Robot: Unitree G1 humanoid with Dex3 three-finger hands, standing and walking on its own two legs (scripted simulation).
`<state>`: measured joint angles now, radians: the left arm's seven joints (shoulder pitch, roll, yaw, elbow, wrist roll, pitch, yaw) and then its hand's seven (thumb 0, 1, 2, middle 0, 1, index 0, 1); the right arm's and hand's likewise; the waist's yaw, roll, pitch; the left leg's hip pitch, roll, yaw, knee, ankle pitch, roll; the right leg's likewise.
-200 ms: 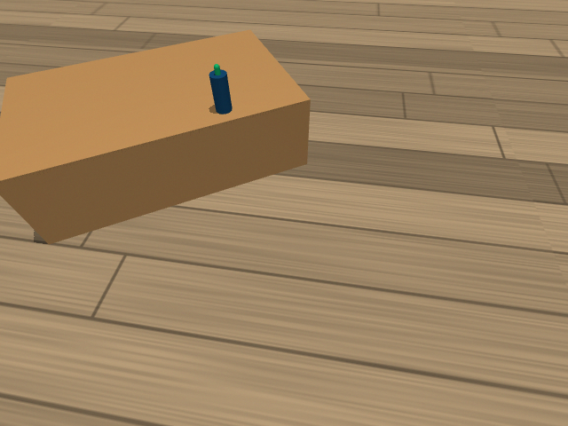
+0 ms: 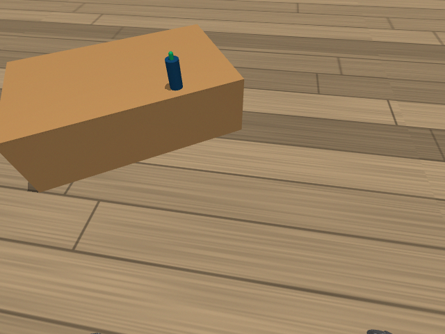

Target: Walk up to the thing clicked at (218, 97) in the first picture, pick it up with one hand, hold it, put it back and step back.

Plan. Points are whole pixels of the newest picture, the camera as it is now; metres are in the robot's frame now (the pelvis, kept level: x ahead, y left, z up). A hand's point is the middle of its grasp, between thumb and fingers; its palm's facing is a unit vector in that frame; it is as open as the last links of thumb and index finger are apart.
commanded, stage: stand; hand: right
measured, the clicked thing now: (173, 70) +1.35 +0.28 -0.29
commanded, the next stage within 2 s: walk up in 0.92 s
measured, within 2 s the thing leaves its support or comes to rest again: neither
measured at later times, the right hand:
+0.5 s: hand out of the picture +0.08 -0.25 -0.16, palm faces -0.03 +0.94 -0.33, open 7.4 cm
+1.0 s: hand out of the picture +0.08 -0.25 -0.16, palm faces -0.08 +0.94 -0.32, open 7.4 cm
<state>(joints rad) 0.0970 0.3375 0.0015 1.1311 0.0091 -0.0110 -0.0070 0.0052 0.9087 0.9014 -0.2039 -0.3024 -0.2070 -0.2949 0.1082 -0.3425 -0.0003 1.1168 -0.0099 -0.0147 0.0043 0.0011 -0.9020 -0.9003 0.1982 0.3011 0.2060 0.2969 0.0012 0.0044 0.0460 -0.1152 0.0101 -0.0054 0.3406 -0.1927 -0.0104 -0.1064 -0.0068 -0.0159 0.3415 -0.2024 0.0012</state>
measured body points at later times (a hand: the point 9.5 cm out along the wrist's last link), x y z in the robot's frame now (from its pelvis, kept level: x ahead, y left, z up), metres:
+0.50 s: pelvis +0.00 +0.00 +0.00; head +0.02 -0.01 +0.45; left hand +0.08 +0.30 -0.13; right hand +0.08 -0.30 -0.13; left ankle +0.00 +0.13 -0.75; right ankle -0.01 -0.12 -0.75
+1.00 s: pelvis +0.01 +0.00 +0.00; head +0.01 +0.00 +0.45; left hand +0.08 +0.31 -0.13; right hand +0.09 -0.30 -0.13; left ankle -0.01 +0.12 -0.73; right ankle -0.01 -0.12 -0.75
